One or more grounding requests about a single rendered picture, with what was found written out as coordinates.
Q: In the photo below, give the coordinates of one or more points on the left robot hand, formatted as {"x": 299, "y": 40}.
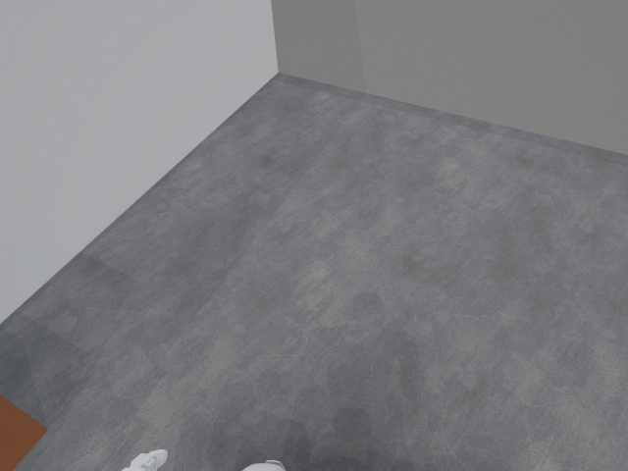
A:
{"x": 148, "y": 462}

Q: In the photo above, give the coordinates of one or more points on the cabinet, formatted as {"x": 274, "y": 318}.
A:
{"x": 18, "y": 434}

